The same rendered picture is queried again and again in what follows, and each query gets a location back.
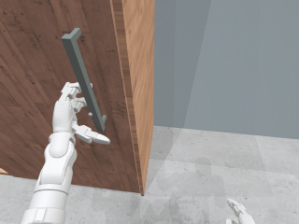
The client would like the robot right hand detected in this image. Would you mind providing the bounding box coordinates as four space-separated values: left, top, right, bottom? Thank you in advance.
225 198 255 224

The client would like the handle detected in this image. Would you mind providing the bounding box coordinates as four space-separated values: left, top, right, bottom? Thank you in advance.
61 28 107 133

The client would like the robot left forearm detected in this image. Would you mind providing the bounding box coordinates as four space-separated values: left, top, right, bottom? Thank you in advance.
21 132 78 224

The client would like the robot left hand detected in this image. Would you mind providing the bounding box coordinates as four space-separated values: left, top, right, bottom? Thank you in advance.
52 82 110 145

